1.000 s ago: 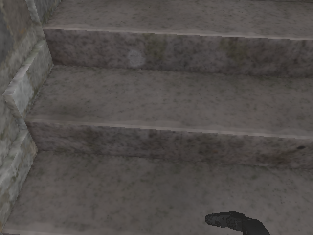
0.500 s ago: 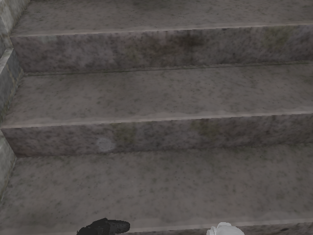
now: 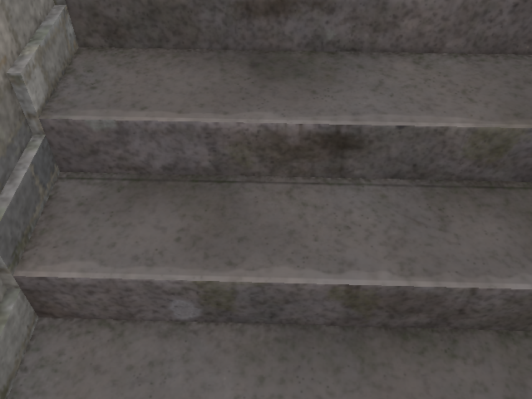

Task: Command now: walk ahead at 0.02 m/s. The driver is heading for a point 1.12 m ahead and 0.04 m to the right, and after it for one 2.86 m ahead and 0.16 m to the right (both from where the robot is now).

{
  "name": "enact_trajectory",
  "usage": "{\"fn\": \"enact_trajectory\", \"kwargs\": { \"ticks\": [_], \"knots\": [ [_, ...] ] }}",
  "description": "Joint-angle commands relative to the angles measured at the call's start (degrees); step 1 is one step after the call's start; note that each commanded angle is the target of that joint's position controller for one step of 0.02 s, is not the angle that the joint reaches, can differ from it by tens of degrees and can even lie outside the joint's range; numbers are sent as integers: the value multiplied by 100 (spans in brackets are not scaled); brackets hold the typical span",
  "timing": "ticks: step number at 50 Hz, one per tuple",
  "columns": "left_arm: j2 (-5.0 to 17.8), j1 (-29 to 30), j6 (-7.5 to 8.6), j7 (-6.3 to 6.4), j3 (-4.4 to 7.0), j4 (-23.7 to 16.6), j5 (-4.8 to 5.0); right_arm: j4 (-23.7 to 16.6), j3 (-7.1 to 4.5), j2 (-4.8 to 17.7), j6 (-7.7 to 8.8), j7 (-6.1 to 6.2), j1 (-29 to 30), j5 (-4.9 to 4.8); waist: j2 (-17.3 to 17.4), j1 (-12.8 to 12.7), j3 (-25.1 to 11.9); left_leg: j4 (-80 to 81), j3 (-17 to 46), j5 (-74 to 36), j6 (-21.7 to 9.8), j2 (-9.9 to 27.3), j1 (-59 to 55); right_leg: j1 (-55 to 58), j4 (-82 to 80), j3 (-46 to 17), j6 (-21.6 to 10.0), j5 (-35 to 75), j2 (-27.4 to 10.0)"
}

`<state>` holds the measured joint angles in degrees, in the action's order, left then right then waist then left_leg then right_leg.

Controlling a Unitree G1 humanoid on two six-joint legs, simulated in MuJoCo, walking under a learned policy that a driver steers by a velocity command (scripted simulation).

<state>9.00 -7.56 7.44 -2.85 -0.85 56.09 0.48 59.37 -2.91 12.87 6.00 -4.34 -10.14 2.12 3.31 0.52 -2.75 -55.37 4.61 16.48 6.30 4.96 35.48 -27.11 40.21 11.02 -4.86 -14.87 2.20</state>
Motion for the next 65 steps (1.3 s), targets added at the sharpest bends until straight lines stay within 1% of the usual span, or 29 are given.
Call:
{"fn": "enact_trajectory", "kwargs": {
  "ticks": [1,2,3,4,7,12,16,18,21,26,30,32,35,36,37,39,41,42,43,44,45,46,47,48,50,54,57,63,65],
  "knots": [
    [418,546,82,-218,72,-269,45,-339,29,227,215,-9,16,-127,-258,192,252,1814,-456,-988,-440,-104,-1441,-306,-1034,-1274,-220,-1129,-1032],
    [291,104,60,-244,86,-114,79,-572,104,241,232,13,251,-172,-169,-30,188,2414,-201,-740,-847,-35,-1435,-46,-943,-1316,-169,-1089,-937],
    [410,-638,75,-164,123,32,-35,-743,56,547,242,4,782,-429,438,-431,213,2909,440,841,-1444,160,-920,342,-861,-645,65,-930,-477],
    [723,-134,26,-94,222,-80,-101,-627,16,581,182,37,641,-425,186,-232,436,3338,758,2166,-1534,287,-280,685,-629,-358,99,-993,-330],
    [745,408,-25,93,377,-309,-119,-539,-170,899,122,238,422,-146,345,60,179,3615,1107,2344,-1774,532,-1041,318,-744,-504,-195,-1050,-350],
    [493,-245,-16,136,434,-128,-242,-499,-172,451,-128,282,211,-27,-112,-47,51,3379,595,1769,-2043,434,-1043,924,-1087,-956,-602,-1070,-615],
    [842,-1225,-13,302,519,70,-311,-639,-122,112,-283,229,759,110,-1341,-568,-73,377,-503,365,-1428,-541,718,2428,-3154,-3554,-1647,-2143,-2074],
    [783,-1649,23,457,455,330,-476,-537,-153,54,-210,241,798,44,-974,-765,74,-2524,476,408,-1402,-667,2365,3012,-2995,-4038,-1601,-1837,-2316],
    [177,-1775,-170,317,159,765,-704,-362,8,-160,-187,70,404,106,-129,-542,-308,-4575,798,-792,-1710,-815,3542,3021,-2380,-2815,-1251,-764,-1738],
    [-277,-1689,-169,287,-240,770,-521,-308,143,-104,-275,24,480,345,-474,-178,-12,-4346,-151,-1175,-1548,89,3229,1705,-2794,-2085,-1246,-226,-1698],
    [-102,-3382,-196,219,-218,1620,-707,-915,521,-467,-219,195,1668,153,-628,-822,590,-6500,175,-4,-1880,254,6316,3675,-2717,-2802,-1453,339,-2335],
    [-75,-3419,-179,191,-185,1796,-890,-1160,677,-642,-145,221,1934,24,-676,-733,747,-7281,286,452,-2146,260,7310,4089,-2802,-2740,-1411,529,-2538],
    [-267,-2892,-173,54,-272,1571,-1135,-1643,680,-279,-215,294,2629,-127,-213,-561,656,-4680,-548,-708,-2395,645,5474,2147,-3492,-1470,-844,-242,-1704],
    [-263,-2447,-191,14,-265,1135,-951,-1798,707,-471,-384,82,3022,-22,-645,-591,508,-3644,-1216,-1412,-2263,601,2941,-25,-4175,-774,-922,-331,-1299],
    [-49,-2787,-272,-106,-255,1276,-720,-2230,815,-592,-539,-77,3953,-151,-1062,-700,498,-3682,-1075,-116,-1909,302,1592,-1171,-4566,-873,-875,-371,-1370],
    [532,-2709,-116,-207,-154,1097,-434,-1938,707,-547,-700,-222,2786,-54,-1510,-79,329,-3452,-1347,280,-1649,-141,1226,65,-3873,-587,-951,3026,-1788],
    [1058,-2526,116,-288,8,1011,-287,-1828,520,-191,-727,-230,2143,-77,-1544,439,-300,-1426,-1768,297,-1596,-770,316,1745,-2883,-514,-864,7378,-1894],
    [1192,-2427,134,-344,78,1106,-260,-1647,389,16,-644,-216,1236,-62,-1854,750,-875,-749,-1392,300,-1678,-923,-951,1951,-1764,-495,-653,7921,-1762],
    [359,-3167,130,-404,-51,1172,-475,-1116,300,311,-587,-119,-27,91,-467,713,-2187,-475,391,-1900,-2303,-141,-3495,165,159,-1024,-291,5518,-1261],
    [163,-3051,61,-460,-49,962,-387,-724,212,655,-606,-1,-1424,205,643,1001,-2578,1803,3395,-351,-2640,809,-4615,-1443,1600,-1715,-55,1013,-321],
    [-127,-2357,-42,-477,96,948,-139,-293,-1,1077,-512,84,-2262,258,756,1122,-2026,2912,4811,1467,-2296,1202,-3865,-2162,3742,-2775,-69,1513,-121],
    [-205,-1696,-9,-340,142,824,-22,-119,10,1075,-281,165,-2143,140,932,894,-798,3078,4503,2700,-1854,1068,-2756,-2813,4963,-2953,-122,2006,-194],
    [-212,-1629,38,-125,159,835,-113,-184,74,697,-145,167,-1306,-73,903,443,-436,2808,3710,2416,-1935,969,-1565,-2660,5709,-2745,-154,2302,-497],
    [-112,-1473,38,-26,235,780,-217,-184,127,347,-120,100,-734,-269,194,110,-194,2665,2961,1952,-2042,852,-863,-2756,6262,-2447,-222,2187,-505],
    [-147,-1250,-75,65,225,554,-120,-255,369,-542,-185,-64,-45,-10,-293,-407,-370,3004,2151,978,-1695,948,-381,-3024,6941,-2605,-792,2421,-581],
    [-90,-1017,-435,-127,211,294,-90,-205,454,-567,-132,-125,46,131,-478,-780,-280,3415,243,10,-1518,668,-225,-3551,6989,-2058,-1082,2268,-678],
    [120,-443,-474,-262,237,30,-234,10,508,-629,73,88,-519,182,204,-422,-262,3637,-99,-9,-1852,658,-975,-4340,8490,-1814,-1070,1492,-514],
    [-157,1239,-586,-4,-77,-993,-19,1013,627,-678,68,115,-2605,638,-23,278,187,4007,-104,-749,-2062,1209,-3826,-7288,8477,-1676,-1274,613,-678],
    [-85,1727,-580,-56,-119,-1321,-73,1100,662,-628,74,98,-2866,707,-461,421,471,4374,-266,-597,-2081,1304,-4144,-7608,7537,-1515,-1348,748,-804]
  ]
}}
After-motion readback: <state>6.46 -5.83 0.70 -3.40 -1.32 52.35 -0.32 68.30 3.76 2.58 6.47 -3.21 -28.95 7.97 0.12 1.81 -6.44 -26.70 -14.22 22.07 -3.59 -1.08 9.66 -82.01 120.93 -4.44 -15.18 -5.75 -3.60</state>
